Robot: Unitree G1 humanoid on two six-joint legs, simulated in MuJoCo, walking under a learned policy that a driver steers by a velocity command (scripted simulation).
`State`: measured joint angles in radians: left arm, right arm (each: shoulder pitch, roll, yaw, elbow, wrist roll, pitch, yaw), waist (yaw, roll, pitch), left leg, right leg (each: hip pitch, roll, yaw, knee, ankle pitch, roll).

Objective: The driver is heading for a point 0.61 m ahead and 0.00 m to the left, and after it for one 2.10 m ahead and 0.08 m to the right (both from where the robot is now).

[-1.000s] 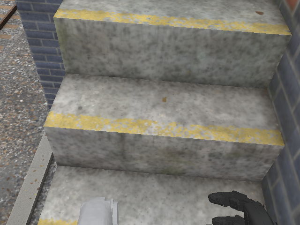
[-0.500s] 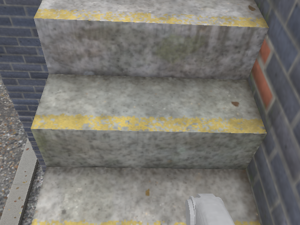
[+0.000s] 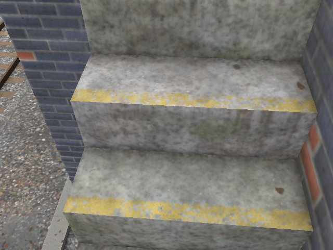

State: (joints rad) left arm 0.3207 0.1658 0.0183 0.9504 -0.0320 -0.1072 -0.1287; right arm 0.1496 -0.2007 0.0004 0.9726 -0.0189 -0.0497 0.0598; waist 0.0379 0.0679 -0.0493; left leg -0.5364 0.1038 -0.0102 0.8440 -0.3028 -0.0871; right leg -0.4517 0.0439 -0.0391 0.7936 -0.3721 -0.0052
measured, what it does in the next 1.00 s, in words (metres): walks ahead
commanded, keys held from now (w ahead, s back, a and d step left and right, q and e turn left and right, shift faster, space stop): no key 0.60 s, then w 0.40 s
